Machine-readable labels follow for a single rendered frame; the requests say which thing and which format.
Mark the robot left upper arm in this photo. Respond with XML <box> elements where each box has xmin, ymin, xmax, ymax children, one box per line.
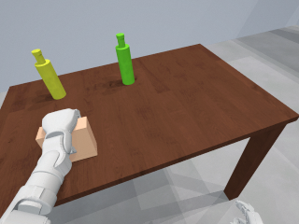
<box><xmin>3</xmin><ymin>209</ymin><xmax>51</xmax><ymax>224</ymax></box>

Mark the robot left forearm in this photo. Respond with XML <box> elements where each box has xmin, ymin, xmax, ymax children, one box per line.
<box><xmin>0</xmin><ymin>129</ymin><xmax>72</xmax><ymax>224</ymax></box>

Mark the robot left hand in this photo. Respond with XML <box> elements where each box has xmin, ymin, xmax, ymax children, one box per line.
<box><xmin>42</xmin><ymin>108</ymin><xmax>81</xmax><ymax>155</ymax></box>

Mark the table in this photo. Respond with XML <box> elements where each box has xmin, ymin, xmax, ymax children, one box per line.
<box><xmin>0</xmin><ymin>44</ymin><xmax>299</xmax><ymax>218</ymax></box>

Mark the robot right hand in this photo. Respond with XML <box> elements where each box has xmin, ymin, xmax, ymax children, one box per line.
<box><xmin>230</xmin><ymin>200</ymin><xmax>263</xmax><ymax>224</ymax></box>

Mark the sponge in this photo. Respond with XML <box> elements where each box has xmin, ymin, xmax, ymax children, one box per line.
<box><xmin>36</xmin><ymin>117</ymin><xmax>98</xmax><ymax>162</ymax></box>

